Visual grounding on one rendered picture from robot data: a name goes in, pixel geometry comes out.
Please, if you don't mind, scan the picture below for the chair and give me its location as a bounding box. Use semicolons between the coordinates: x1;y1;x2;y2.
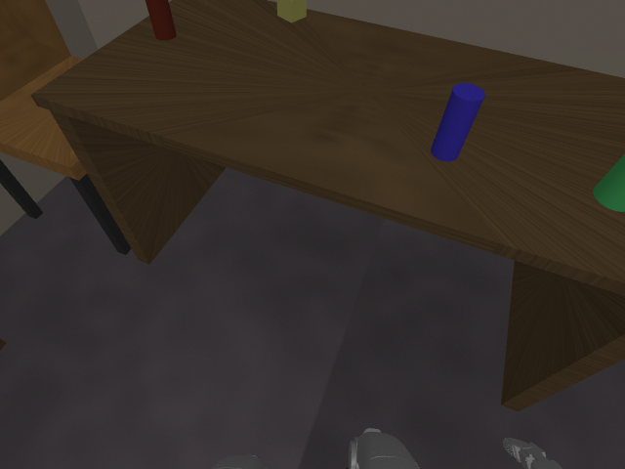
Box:
0;0;132;255

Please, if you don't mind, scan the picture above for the right robot hand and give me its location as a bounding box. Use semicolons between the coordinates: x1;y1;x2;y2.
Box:
503;438;562;469

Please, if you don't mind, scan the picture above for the desk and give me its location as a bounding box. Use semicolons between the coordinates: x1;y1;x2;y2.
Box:
30;0;625;411

